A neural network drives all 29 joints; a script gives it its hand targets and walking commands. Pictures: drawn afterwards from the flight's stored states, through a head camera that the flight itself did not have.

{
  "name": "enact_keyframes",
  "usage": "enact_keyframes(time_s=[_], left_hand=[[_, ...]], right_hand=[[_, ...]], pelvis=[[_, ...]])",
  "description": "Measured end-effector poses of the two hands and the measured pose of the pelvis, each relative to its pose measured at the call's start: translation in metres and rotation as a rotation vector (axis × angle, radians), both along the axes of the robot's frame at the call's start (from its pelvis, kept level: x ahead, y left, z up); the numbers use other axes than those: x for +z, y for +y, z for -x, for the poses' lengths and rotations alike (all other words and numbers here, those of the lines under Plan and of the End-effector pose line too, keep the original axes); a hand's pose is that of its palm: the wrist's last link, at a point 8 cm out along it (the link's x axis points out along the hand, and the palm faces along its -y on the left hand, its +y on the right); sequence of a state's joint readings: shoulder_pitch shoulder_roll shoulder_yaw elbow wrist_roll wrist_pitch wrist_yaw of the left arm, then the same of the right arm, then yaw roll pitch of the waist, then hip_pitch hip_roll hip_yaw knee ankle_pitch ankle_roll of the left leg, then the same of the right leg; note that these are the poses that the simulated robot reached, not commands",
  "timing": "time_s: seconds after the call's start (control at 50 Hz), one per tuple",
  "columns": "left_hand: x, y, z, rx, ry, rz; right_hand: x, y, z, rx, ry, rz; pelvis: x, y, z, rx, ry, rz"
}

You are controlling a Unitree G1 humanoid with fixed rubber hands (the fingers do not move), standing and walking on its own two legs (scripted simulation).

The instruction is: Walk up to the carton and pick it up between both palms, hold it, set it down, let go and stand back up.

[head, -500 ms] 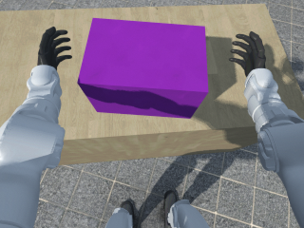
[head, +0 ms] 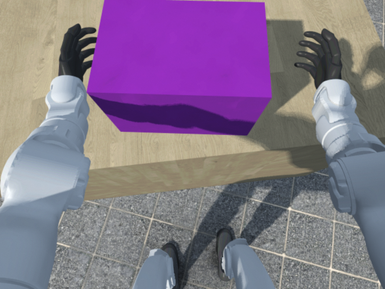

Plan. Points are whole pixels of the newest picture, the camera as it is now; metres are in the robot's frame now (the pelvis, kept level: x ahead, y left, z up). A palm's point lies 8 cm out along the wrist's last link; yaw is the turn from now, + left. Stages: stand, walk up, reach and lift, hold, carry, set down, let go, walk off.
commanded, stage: reach and lift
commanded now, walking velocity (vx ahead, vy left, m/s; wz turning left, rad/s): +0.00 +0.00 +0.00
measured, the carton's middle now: (183, 74) +0.54 +0.01 -0.02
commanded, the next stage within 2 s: none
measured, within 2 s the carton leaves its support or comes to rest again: neither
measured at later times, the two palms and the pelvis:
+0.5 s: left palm (79, 76) +0.52 +0.21 +0.02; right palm (304, 82) +0.49 -0.23 +0.00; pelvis +0.00 +0.00 -0.01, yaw +0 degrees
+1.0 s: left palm (88, 80) +0.51 +0.19 +0.02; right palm (288, 82) +0.49 -0.20 +0.00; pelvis -0.01 +0.01 -0.01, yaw -1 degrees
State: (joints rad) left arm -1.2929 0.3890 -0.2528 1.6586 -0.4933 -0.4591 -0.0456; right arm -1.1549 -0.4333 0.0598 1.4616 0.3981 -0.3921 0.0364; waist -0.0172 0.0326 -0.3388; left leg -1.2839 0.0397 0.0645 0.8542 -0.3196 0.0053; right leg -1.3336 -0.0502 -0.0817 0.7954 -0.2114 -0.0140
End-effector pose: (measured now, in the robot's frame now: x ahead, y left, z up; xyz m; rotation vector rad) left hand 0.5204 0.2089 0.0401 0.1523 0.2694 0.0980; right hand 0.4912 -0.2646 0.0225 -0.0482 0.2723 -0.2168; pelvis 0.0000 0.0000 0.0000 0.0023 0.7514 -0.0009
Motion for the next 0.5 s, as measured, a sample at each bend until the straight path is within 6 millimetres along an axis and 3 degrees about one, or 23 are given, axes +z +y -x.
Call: enact_keyframes(time_s=[0.5], left_hand=[[-0.017, -0.003, -0.001, -0.015, -0.036, 0.003]], right_hand=[[-0.025, 0.03, -0.004, 0.026, 0.008, -0.006]], pelvis=[[-0.01, 0.001, 0.0, 0.016, 0.018, 0.018]])
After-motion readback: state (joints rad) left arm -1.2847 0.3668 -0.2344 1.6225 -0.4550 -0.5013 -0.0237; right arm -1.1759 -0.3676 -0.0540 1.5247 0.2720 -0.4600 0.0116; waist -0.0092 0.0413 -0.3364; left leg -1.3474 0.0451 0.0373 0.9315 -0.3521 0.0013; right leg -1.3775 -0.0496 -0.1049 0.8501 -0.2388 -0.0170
